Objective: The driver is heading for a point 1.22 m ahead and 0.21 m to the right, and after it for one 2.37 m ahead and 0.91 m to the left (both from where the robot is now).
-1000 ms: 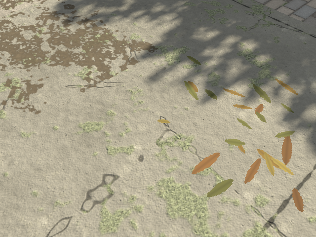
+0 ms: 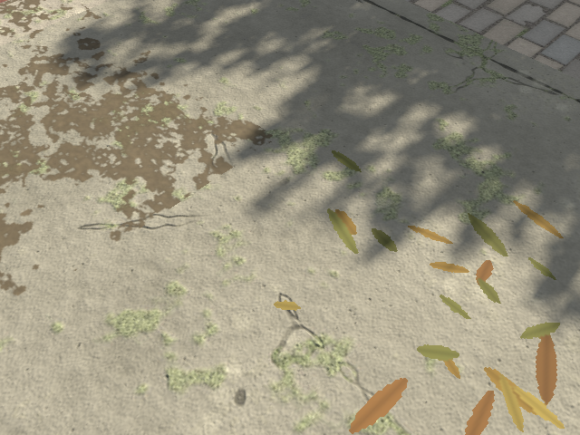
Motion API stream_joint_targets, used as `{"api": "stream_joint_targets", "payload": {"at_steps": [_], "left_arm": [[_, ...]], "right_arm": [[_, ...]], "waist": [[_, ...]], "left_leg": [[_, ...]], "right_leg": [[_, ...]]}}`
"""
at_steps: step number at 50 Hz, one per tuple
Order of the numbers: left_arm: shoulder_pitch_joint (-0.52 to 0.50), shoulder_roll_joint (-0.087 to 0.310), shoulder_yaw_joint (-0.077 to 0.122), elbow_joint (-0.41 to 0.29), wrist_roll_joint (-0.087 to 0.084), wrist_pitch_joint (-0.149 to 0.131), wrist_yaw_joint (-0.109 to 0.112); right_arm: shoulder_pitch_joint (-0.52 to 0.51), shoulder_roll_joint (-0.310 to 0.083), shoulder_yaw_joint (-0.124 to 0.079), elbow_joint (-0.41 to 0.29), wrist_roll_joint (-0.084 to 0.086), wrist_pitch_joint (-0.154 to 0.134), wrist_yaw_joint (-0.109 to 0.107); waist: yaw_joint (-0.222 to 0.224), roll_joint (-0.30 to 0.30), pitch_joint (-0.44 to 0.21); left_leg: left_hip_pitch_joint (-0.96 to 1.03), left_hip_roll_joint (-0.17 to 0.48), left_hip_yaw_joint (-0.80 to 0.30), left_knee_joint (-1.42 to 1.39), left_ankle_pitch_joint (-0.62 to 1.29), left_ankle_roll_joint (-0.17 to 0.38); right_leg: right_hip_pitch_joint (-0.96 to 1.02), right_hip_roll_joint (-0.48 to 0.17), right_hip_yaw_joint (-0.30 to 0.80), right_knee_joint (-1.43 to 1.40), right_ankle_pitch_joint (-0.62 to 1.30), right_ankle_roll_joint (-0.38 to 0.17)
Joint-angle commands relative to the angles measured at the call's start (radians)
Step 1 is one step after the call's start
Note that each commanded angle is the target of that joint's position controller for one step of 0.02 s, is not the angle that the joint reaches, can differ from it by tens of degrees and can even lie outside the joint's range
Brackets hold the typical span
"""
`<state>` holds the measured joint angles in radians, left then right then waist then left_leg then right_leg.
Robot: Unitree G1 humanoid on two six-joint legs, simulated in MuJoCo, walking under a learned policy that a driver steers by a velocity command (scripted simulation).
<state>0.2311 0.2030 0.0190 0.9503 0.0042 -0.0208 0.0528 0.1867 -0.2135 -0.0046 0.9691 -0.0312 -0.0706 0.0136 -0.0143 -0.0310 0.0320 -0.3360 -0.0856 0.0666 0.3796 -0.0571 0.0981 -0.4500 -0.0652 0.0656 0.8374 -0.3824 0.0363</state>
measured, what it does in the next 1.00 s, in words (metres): steps on the spot: right foot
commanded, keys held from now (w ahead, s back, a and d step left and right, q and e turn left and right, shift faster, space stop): no key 0.88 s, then w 0.12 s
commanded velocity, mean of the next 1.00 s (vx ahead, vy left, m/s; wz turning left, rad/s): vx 0.03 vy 0.00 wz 0.00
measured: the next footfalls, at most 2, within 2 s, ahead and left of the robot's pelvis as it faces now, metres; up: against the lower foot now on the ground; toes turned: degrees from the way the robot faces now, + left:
right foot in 0.10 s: +0.09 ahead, -0.14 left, +0.00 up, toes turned +0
left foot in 1.56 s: +0.44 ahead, +0.05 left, +0.00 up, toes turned +4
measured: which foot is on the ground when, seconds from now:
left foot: down 0.00-1.00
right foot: up 0.00-0.08, down 0.10-1.00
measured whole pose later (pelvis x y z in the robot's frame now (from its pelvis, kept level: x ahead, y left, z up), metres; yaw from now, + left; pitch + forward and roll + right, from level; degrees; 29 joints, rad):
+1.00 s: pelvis +0.08 -0.03 +0.00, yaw +1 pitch -1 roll +0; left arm 0.33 0.16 0.04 1.10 -0.02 -0.03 0.05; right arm 0.23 -0.18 -0.03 1.11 0.02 -0.02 -0.04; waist 0.00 -0.01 0.01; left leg -0.26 -0.02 0.03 0.58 -0.36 0.06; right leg -0.19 0.01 -0.01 0.57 -0.42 -0.04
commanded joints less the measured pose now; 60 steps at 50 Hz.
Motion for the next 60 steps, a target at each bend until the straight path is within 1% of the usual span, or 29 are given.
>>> {"api": "stream_joint_targets", "payload": {"at_steps": [1,2,4,5,6,7,8,9,11,13,14,20,29,44,45,46,47,48,49,50,51,53,54,55,56,57,58,59,60], "left_arm": [[0.166,0.064,0.018,0.021,0.004,0.032,0.006],[0.161,0.063,0.020,0.025,0.008,0.034,0.003],[0.158,0.053,0.020,0.036,0.022,0.034,-0.001],[0.157,0.061,0.018,0.033,0.028,0.030,0.000],[0.131,0.132,0.035,0.040,0.017,0.027,0.002],[0.118,0.117,0.036,0.051,0.009,0.017,-0.001],[0.098,0.084,0.030,0.053,0.011,0.005,-0.002],[0.072,0.076,0.029,0.053,0.010,-0.006,-0.004],[0.053,0.063,0.030,0.052,0.004,-0.024,-0.007],[0.081,0.059,0.030,0.062,-0.002,-0.030,-0.007],[0.093,0.061,0.030,0.068,-0.003,-0.031,-0.008],[0.135,0.056,0.027,0.089,-0.004,-0.026,-0.012],[0.134,0.036,0.023,0.104,-0.005,-0.010,-0.013],[0.122,0.025,0.025,0.128,-0.004,-0.001,-0.006],[0.145,0.017,0.024,0.143,-0.004,0.000,-0.006],[0.152,0.028,0.029,0.146,-0.011,0.002,-0.004],[0.146,0.041,0.034,0.139,-0.016,0.002,-0.002],[0.138,0.044,0.035,0.126,-0.021,-0.005,0.000],[0.134,0.037,0.033,0.116,-0.026,-0.018,0.000],[0.121,0.028,0.031,0.105,-0.029,-0.035,-0.004],[0.099,0.014,0.028,0.092,-0.029,-0.051,-0.009],[0.062,-0.015,0.024,0.067,-0.028,-0.073,-0.026],[0.050,-0.002,0.027,0.060,-0.030,-0.077,-0.032],[0.059,-0.001,0.029,0.058,-0.032,-0.080,-0.037],[0.082,-0.006,0.027,0.064,-0.036,-0.084,-0.040],[0.116,-0.002,0.030,0.078,-0.039,-0.089,-0.039],[0.180,0.001,0.037,0.109,-0.038,-0.091,-0.036],[0.262,0.031,0.050,0.149,-0.026,-0.087,-0.033],[0.413,0.093,0.072,0.184,-0.022,-0.083,-0.030]], "right_arm": [[-0.069,-0.148,-0.030,-0.066,0.017,0.004,-0.022],[-0.077,-0.141,-0.028,-0.065,0.025,0.011,-0.027],[-0.047,-0.104,-0.017,-0.049,0.035,0.020,-0.032],[-0.018,-0.091,-0.013,-0.037,0.038,0.022,-0.032],[0.040,-0.106,-0.024,-0.028,0.041,0.028,-0.036],[0.040,-0.106,-0.025,-0.022,0.034,0.033,-0.044],[0.041,-0.095,-0.024,-0.019,0.028,0.036,-0.049],[0.053,-0.081,-0.022,-0.010,0.024,0.039,-0.052],[0.071,-0.076,-0.022,0.008,0.016,0.043,-0.052],[0.066,-0.075,-0.022,0.019,0.020,0.042,-0.049],[0.059,-0.072,-0.022,0.022,0.024,0.040,-0.047],[0.058,-0.063,-0.019,0.047,0.032,0.038,-0.042],[0.061,-0.064,-0.023,0.076,0.037,0.055,-0.049],[0.033,-0.054,-0.033,0.107,0.036,0.062,-0.053],[0.052,-0.045,-0.032,0.120,0.036,0.063,-0.053],[0.063,-0.059,-0.040,0.127,0.044,0.065,-0.054],[0.068,-0.075,-0.046,0.126,0.051,0.064,-0.055],[0.067,-0.080,-0.049,0.120,0.055,0.056,-0.056],[0.076,-0.080,-0.050,0.115,0.060,0.042,-0.054],[0.101,-0.084,-0.053,0.117,0.064,0.026,-0.050],[0.141,-0.099,-0.059,0.124,0.066,0.011,-0.045],[0.213,-0.140,-0.073,0.137,0.061,-0.005,-0.036],[0.202,-0.143,-0.073,0.127,0.053,-0.009,-0.036],[0.168,-0.148,-0.073,0.109,0.049,-0.013,-0.035],[0.118,-0.152,-0.073,0.087,0.055,-0.016,-0.033],[0.055,-0.149,-0.071,0.064,0.068,-0.013,-0.031],[-0.004,-0.148,-0.071,0.044,0.077,-0.006,-0.029],[-0.029,-0.132,-0.069,0.029,0.080,-0.004,-0.028],[-0.064,-0.079,-0.054,0.006,0.072,-0.011,-0.024]], "waist": [[0.057,0.139,-0.104],[0.067,0.133,-0.079],[0.071,0.101,-0.033],[0.063,0.064,0.002],[0.004,-0.029,0.049],[0.001,-0.089,0.061],[-0.007,-0.116,0.052],[-0.021,-0.125,0.038],[-0.026,-0.088,0.016],[-0.010,-0.025,0.011],[-0.003,-0.010,0.005],[0.014,0.029,-0.043],[0.012,0.030,-0.019],[0.011,0.026,0.008],[0.012,0.028,-0.016],[0.011,0.026,0.000],[0.008,0.026,0.038],[0.007,0.038,0.086],[0.004,0.052,0.119],[-0.008,0.072,0.132],[-0.024,0.099,0.125],[-0.036,0.185,0.083],[-0.028,0.175,0.081],[-0.008,0.168,0.079],[0.021,0.170,0.083],[0.057,0.159,0.087],[0.101,0.144,0.081],[0.123,0.089,0.057],[0.170,-0.090,0.001]], "left_leg": [[-0.131,0.267,-0.235,-0.206,-0.320,0.137],[-0.167,0.260,-0.239,-0.208,-0.413,0.115],[-0.196,0.228,-0.236,-0.192,-0.544,0.051],[-0.192,0.200,-0.223,-0.155,-0.559,0.009],[-0.150,0.132,-0.153,-0.118,-0.489,-0.020],[-0.037,0.099,-0.099,-0.057,-0.398,-0.037],[0.043,0.096,-0.091,-0.013,-0.324,-0.040],[0.093,0.095,-0.081,0.014,-0.270,-0.039],[0.121,0.098,-0.075,0.031,-0.217,-0.033],[0.099,0.107,-0.085,0.024,-0.203,-0.024],[0.091,0.108,-0.086,0.023,-0.186,-0.023],[0.127,0.112,-0.084,0.060,-0.014,-0.024],[0.150,0.116,-0.090,0.079,0.054,-0.028],[0.156,0.116,-0.096,0.057,0.001,-0.033],[0.165,0.104,-0.084,0.054,-0.114,-0.030],[0.144,0.087,-0.074,0.064,-0.323,-0.018],[0.097,0.089,-0.086,0.059,-0.518,-0.003],[0.050,0.111,-0.121,0.041,-0.641,0.015],[0.034,0.142,-0.169,0.020,-0.696,0.036],[0.053,0.181,-0.229,-0.002,-0.706,0.059],[0.098,0.233,-0.311,-0.038,-0.711,0.089],[0.168,0.377,-0.558,-0.164,-0.750,0.176],[0.136,0.413,-0.616,-0.199,-0.743,0.197],[0.101,0.421,-0.618,-0.212,-0.723,0.197],[0.068,0.410,-0.573,-0.207,-0.678,0.175],[0.009,0.364,-0.470,-0.191,-0.605,0.131],[-0.086,0.285,-0.338,-0.140,-0.528,0.080],[-0.181,0.209,-0.231,-0.021,-0.417,0.037],[-0.311,0.120,-0.090,0.276,-0.306,-0.020]], "right_leg": [[0.257,0.014,-0.040,-0.130,0.103,-0.009],[0.289,0.023,-0.054,-0.183,0.142,-0.019],[0.321,0.026,-0.061,-0.285,0.137,-0.051],[0.305,-0.013,-0.016,-0.381,0.134,-0.075],[0.196,-0.027,0.014,-0.423,-0.010,-0.105],[0.069,-0.015,0.023,-0.479,-0.143,-0.110],[0.020,-0.015,0.031,-0.524,-0.179,-0.101],[0.004,-0.014,0.033,-0.540,-0.157,-0.087],[0.029,-0.009,0.028,-0.526,-0.089,-0.074],[0.079,0.003,0.010,-0.495,0.001,-0.072],[0.107,0.007,0.004,-0.478,0.047,-0.073],[0.189,0.020,-0.022,-0.422,0.245,-0.078],[0.210,0.034,-0.039,-0.413,0.312,-0.074],[0.215,0.042,-0.050,-0.436,0.242,-0.066],[0.224,0.053,-0.063,-0.438,0.134,-0.071],[0.203,0.068,-0.073,-0.422,-0.031,-0.088],[0.161,0.067,-0.065,-0.411,-0.186,-0.108],[0.114,0.057,-0.049,-0.404,-0.288,-0.126],[0.070,0.044,-0.032,-0.387,-0.316,-0.139],[0.026,0.038,-0.028,-0.350,-0.287,-0.143],[-0.019,0.044,-0.047,-0.289,-0.222,-0.140],[-0.064,0.073,-0.103,-0.124,-0.073,-0.137],[-0.050,0.061,-0.088,-0.066,-0.071,-0.148],[-0.030,0.050,-0.074,-0.037,-0.102,-0.160],[0.008,0.037,-0.070,-0.090,-0.113,-0.171],[0.114,0.037,-0.088,-0.230,-0.075,-0.182],[0.291,0.065,-0.122,-0.379,0.008,-0.183],[0.447,0.068,-0.095,-0.397,0.090,-0.168],[0.602,-0.084,0.134,-0.511,0.009,-0.207]]}}
Velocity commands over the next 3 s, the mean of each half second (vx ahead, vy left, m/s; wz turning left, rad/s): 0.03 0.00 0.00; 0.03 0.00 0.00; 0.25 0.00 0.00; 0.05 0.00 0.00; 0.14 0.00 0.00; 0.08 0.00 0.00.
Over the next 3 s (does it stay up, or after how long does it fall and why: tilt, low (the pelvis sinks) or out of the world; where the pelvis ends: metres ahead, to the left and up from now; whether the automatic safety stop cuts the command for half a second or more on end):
stays up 0.49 -0.04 0.00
